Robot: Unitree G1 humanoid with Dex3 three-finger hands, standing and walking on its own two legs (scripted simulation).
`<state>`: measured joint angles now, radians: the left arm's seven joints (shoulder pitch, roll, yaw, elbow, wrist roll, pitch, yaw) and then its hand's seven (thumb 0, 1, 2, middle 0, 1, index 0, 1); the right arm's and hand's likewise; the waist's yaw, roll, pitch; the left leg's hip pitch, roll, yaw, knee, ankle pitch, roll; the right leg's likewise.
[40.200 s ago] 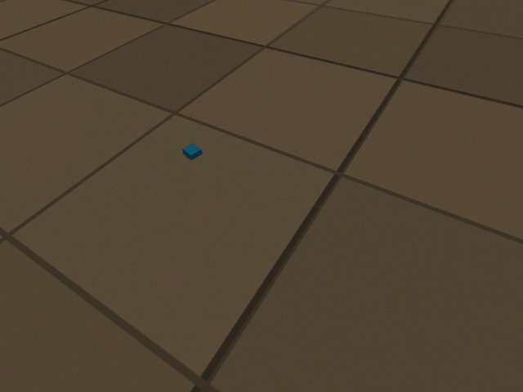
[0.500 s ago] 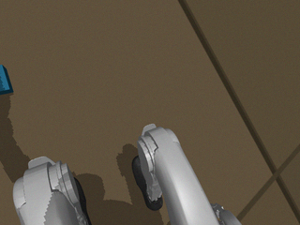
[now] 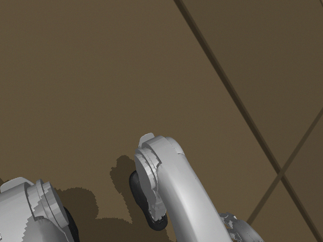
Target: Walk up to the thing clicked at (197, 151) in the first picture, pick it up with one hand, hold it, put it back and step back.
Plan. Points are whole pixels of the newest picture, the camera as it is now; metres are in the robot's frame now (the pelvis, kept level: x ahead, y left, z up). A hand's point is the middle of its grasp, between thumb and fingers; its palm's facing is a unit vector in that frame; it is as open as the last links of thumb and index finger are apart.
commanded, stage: rest palm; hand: left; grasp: from above
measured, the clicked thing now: out of the picture +0.51 +0.36 -0.30
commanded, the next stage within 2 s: none
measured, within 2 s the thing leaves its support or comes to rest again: neither
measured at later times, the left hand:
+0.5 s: hand out of the picture +0.46 +0.34 -0.21, palm faces -0.47 -0.09 -0.88, open 14.3 cm
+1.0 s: hand out of the picture +0.47 +0.34 -0.24, palm faces -0.48 -0.12 -0.87, open 14.5 cm
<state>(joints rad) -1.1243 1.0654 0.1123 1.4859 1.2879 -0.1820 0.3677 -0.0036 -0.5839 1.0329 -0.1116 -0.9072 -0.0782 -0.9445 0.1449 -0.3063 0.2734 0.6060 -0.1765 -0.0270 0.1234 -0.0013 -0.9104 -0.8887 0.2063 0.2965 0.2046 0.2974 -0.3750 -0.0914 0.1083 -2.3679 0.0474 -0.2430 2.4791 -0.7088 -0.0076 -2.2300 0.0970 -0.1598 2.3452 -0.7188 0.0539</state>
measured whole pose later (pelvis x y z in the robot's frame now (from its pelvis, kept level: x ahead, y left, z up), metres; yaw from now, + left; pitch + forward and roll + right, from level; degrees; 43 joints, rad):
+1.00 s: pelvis -0.01 +0.00 -0.01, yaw -1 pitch +29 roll -15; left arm -1.14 1.10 0.05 1.62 1.27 -0.24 0.41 0.00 -0.59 1.02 -0.10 -0.94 -0.07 -0.97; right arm 0.11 -0.31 0.36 0.60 -0.21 -0.08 0.13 0.00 -0.91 -0.90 0.21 0.30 0.21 0.30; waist -0.40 -0.15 0.17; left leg -2.35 0.05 -0.28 2.51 -0.71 -0.01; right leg -2.21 0.11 -0.19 2.35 -0.70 0.06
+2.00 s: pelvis -0.01 +0.00 -0.01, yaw -3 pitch +28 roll -16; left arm -1.16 1.16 0.03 1.68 1.27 -0.24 0.49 0.00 -0.55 1.01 -0.12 -0.93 -0.09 -0.97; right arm 0.08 -0.34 0.40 0.58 -0.23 -0.14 0.15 0.00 -0.91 -0.90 0.21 0.30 0.20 0.30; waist -0.42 -0.18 0.21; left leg -2.35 0.05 -0.30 2.53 -0.70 -0.01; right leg -2.20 0.12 -0.20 2.35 -0.69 0.07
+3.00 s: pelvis -0.01 +0.00 -0.01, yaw -3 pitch +27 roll -16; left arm -1.17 1.18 0.02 1.67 1.26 -0.24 0.49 0.00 -0.42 0.93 -0.18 -0.87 -0.16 -0.90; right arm 0.07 -0.34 0.42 0.57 -0.24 -0.14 0.14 0.00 -0.91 -0.90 0.21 0.30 0.20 0.30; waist -0.42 -0.19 0.23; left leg -2.35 0.05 -0.31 2.53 -0.70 0.00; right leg -2.19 0.12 -0.21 2.34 -0.68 0.07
